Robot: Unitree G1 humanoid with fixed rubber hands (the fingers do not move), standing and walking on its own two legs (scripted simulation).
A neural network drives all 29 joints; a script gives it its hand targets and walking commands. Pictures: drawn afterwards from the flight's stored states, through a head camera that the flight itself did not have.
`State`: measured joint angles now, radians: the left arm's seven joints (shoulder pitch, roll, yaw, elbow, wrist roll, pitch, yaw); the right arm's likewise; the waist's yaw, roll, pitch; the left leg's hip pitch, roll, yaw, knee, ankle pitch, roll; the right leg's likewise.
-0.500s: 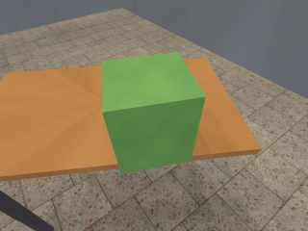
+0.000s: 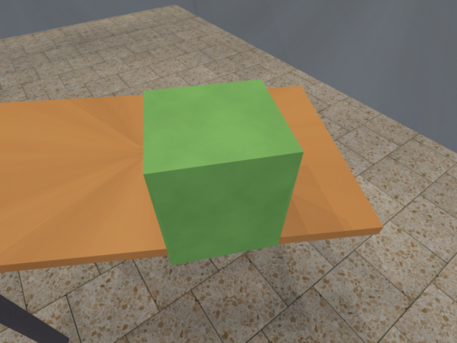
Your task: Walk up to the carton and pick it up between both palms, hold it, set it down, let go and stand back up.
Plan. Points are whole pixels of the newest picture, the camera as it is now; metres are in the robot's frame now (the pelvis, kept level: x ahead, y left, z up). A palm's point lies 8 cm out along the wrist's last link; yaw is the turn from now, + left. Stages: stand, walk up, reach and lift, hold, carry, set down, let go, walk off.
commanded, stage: stand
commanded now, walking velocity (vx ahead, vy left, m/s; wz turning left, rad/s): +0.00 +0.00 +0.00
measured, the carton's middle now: (215, 173) +0.40 +0.03 +0.10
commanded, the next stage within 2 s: none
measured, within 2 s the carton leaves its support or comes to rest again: neither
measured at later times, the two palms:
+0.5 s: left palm out of the picture +0.03 +0.25 -0.13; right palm out of the picture +0.03 -0.25 -0.13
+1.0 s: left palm out of the picture +0.02 +0.25 -0.13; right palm out of the picture +0.03 -0.24 -0.13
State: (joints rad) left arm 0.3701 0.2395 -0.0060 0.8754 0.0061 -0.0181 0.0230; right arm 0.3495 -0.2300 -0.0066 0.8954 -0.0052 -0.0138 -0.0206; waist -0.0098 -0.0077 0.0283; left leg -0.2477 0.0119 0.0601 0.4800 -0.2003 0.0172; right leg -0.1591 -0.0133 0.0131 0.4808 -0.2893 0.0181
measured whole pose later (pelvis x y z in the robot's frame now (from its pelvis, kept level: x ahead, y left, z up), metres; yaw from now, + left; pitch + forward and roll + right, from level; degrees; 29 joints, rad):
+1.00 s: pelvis +0.01 +0.01 +0.00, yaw +0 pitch -2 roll +0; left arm 0.35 0.22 -0.01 0.97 0.00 -0.01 0.04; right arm 0.33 -0.20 0.00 0.97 0.00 -0.02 -0.03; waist -0.01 -0.01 0.04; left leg -0.21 -0.01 0.06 0.44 -0.20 0.03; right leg -0.12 -0.03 0.01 0.43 -0.29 0.03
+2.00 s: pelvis +0.01 +0.01 +0.00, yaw +1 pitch -2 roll +0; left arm 0.35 0.18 -0.01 1.03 0.00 -0.01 0.05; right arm 0.32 -0.18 0.00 1.04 0.00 -0.01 -0.04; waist -0.01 0.01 0.04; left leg -0.21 -0.02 0.05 0.43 -0.19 0.03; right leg -0.11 -0.04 0.00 0.42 -0.28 0.03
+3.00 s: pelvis +0.02 +0.01 +0.00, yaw +2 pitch -1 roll +0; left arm 0.35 0.17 -0.01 1.06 0.00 -0.01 0.05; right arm 0.31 -0.17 0.00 1.06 0.00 -0.02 -0.05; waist -0.01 0.01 0.04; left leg -0.21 -0.02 0.03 0.43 -0.20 0.03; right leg -0.10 -0.04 -0.02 0.41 -0.29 0.03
